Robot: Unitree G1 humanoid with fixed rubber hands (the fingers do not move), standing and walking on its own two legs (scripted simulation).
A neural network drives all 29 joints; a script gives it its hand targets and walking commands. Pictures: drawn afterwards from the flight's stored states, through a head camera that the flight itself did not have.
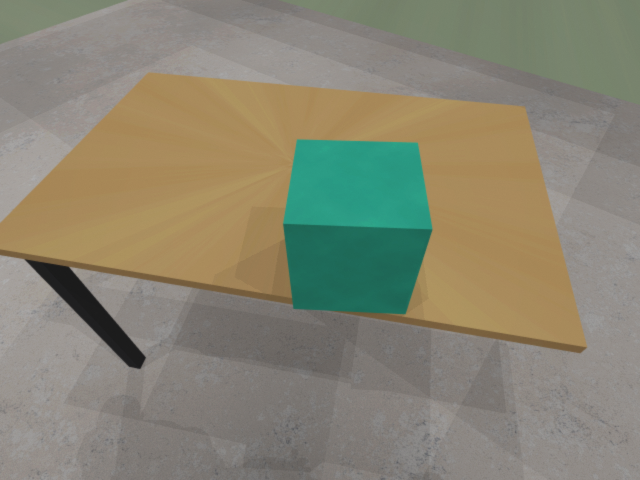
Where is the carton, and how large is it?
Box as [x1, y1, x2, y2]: [283, 139, 432, 313]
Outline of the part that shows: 297,139 283,221 293,308 405,313 432,229 417,143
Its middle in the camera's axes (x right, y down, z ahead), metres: +0.06 -0.02 +0.63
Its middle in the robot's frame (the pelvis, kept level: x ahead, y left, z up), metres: +0.48 -0.04 +0.00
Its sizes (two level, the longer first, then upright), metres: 0.189 0.181 0.214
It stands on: a table, 0.66 m high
